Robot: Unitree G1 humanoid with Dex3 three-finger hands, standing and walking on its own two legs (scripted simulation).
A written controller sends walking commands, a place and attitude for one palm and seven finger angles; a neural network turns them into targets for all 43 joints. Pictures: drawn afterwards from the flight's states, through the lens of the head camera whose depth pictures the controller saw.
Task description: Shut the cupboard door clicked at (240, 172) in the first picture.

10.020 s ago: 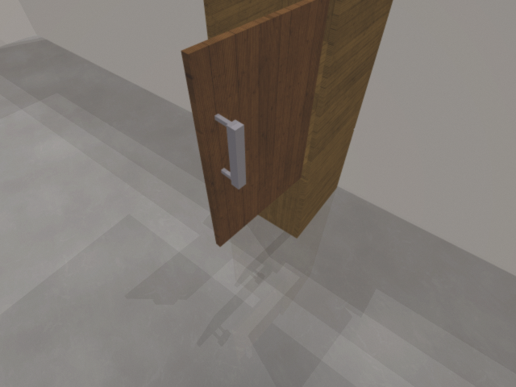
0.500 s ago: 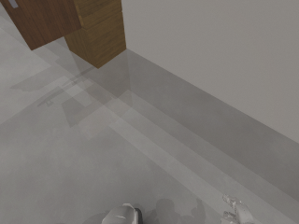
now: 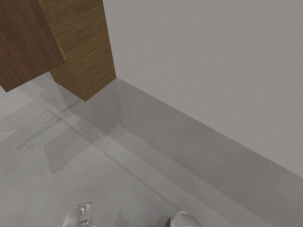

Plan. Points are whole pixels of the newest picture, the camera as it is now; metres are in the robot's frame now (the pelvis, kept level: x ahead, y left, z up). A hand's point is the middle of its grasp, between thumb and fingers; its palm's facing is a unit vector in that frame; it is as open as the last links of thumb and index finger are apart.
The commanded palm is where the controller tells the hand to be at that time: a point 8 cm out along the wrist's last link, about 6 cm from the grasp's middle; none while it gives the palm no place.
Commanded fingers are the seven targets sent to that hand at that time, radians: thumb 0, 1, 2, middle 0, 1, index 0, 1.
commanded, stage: walk to a spot facing it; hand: left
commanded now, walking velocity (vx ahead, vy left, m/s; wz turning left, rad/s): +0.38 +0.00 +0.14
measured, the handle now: out of the picture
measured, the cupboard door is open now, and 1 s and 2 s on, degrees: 84 84 84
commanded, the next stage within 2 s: turn to face it in 0.84 s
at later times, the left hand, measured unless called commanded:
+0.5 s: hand out of the picture +0.12 +0.13 -0.16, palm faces +0.24 -0.96 -0.16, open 7.3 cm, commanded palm none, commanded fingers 0.00 0.90 0.90 -0.20 -0.30 -0.20 -0.30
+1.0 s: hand (89, 125) +0.51 +0.25 -0.15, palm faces +0.15 -0.96 -0.23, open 7.3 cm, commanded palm none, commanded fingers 0.00 0.90 0.90 -0.20 -0.30 -0.20 -0.30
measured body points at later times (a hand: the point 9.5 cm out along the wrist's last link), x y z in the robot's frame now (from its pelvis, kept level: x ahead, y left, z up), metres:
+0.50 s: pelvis +0.23 -0.01 +0.01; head +0.26 +0.00 +0.46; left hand +0.11 +0.18 -0.15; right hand +0.38 -0.23 -0.13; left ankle +0.33 +0.13 -0.70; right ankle +0.12 -0.11 -0.73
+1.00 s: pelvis +0.45 +0.04 +0.01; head +0.47 +0.04 +0.46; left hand +0.50 +0.30 -0.13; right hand +0.42 -0.19 -0.14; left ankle +0.35 +0.11 -0.73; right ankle +0.59 -0.08 -0.69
